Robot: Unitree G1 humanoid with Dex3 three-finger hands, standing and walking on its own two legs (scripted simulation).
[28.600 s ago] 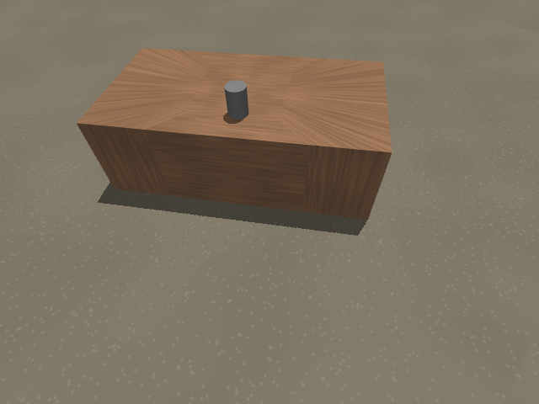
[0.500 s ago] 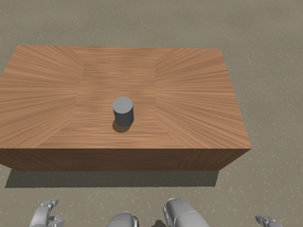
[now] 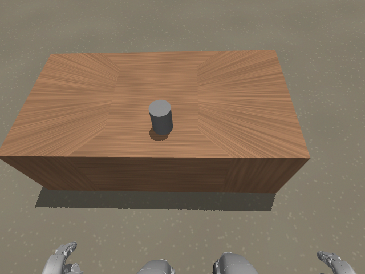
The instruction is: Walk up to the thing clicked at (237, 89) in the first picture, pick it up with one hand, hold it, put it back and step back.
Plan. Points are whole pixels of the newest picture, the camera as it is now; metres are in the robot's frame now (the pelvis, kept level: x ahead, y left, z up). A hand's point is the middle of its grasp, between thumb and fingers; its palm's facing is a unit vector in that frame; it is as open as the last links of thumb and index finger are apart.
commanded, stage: step back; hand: left
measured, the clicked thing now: (161, 117) +0.69 +0.10 -0.27
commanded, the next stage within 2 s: none
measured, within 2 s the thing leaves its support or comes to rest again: neither
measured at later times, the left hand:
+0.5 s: hand out of the picture -0.08 +0.24 -0.14, palm faces -0.07 -0.91 -0.41, open 7.4 cm
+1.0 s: hand out of the picture -0.21 +0.25 -0.14, palm faces -0.02 -0.93 -0.38, open 7.4 cm
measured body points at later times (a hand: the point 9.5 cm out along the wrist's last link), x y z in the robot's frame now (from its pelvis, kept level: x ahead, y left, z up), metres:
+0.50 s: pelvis -0.16 -0.02 +0.00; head -0.12 -0.04 +0.44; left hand -0.08 +0.29 -0.11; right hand -0.05 -0.35 -0.12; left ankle -0.06 +0.11 -0.69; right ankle -0.17 -0.14 -0.72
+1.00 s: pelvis -0.33 -0.02 +0.00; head -0.27 +0.00 +0.45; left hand -0.21 +0.30 -0.12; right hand -0.22 -0.33 -0.10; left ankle -0.25 +0.10 -0.72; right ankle -0.37 -0.16 -0.66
